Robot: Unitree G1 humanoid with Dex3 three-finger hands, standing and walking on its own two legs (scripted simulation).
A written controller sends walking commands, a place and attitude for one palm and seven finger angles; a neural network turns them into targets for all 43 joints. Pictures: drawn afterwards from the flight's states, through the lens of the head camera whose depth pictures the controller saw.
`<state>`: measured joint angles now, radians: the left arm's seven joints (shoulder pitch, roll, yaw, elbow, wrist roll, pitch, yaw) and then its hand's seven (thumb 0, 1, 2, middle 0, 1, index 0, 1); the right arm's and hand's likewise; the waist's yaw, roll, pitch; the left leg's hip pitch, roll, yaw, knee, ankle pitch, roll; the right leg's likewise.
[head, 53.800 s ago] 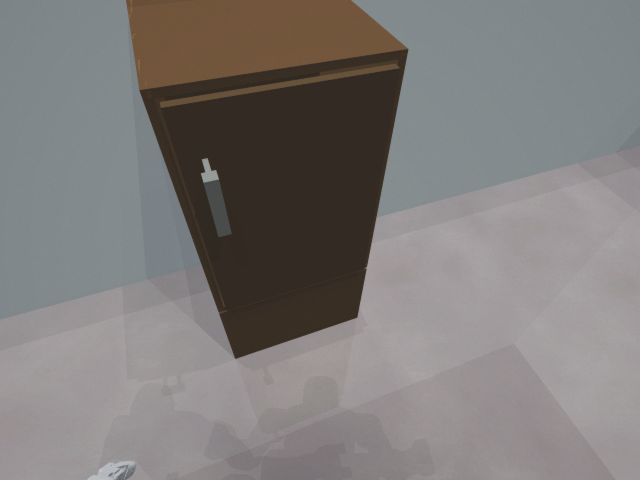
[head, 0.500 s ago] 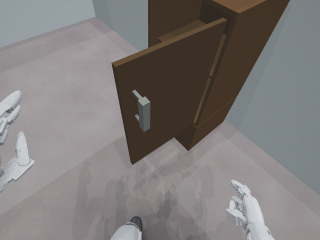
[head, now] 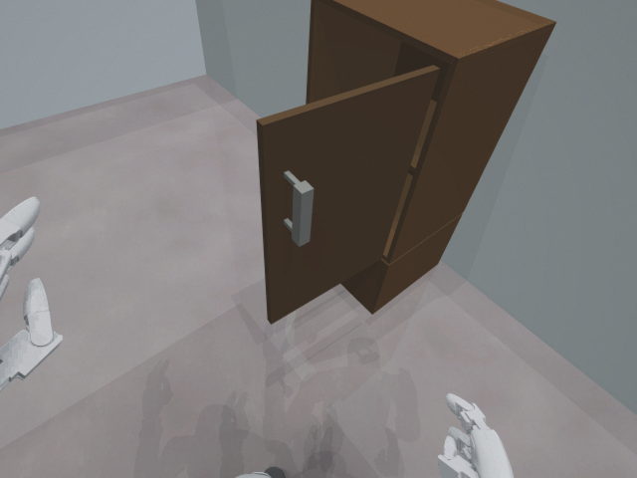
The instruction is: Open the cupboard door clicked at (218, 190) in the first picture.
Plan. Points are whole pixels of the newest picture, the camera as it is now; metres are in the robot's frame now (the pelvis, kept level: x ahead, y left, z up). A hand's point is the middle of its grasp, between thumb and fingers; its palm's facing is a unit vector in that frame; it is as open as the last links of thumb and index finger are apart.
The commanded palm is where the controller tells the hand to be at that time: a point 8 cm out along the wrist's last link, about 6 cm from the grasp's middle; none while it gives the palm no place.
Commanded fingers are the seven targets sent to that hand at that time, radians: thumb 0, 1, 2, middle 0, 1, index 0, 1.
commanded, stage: stop stepping back and stand still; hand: left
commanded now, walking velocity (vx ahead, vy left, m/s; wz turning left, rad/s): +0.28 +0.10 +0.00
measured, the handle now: (295, 208) +0.56 +0.07 -0.01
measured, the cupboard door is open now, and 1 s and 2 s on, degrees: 87 87 87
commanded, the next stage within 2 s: let the arm hang, fingers relaxed in 0.52 s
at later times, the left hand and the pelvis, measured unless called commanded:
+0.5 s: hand (25, 347) +0.18 +0.26 +0.17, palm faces +0.41 -0.76 -0.51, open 7.4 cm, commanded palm +0.13 +0.30 +0.18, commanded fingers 0.00 0.90 0.90 -0.20 -0.30 -0.20 -0.30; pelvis -0.01 +0.00 +0.00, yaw +0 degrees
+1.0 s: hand out of the picture +0.00 +0.19 -0.18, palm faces +0.05 -0.98 -0.18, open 7.1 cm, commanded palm none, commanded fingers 0.00 0.90 0.90 -0.20 -0.30 -0.20 -0.30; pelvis -0.03 +0.00 +0.00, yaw +4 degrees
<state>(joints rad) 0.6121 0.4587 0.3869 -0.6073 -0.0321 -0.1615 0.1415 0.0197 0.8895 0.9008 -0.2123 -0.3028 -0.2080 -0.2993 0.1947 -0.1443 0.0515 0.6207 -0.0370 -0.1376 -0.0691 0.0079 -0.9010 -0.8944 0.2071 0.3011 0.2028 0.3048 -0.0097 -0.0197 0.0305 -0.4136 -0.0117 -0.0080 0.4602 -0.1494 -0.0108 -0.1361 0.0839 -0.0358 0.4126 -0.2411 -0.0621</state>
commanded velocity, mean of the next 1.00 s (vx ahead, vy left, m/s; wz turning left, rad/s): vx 0.03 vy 0.01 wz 0.00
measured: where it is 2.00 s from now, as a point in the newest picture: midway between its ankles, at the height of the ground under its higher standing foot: outside the picture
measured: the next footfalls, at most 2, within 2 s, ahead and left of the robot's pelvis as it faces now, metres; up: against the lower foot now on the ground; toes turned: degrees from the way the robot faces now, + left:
left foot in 0.18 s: +0.04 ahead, +0.12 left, +0.00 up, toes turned +1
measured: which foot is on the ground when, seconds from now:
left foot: up 0.00-0.16, down 0.18-1.00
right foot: down 0.00-1.00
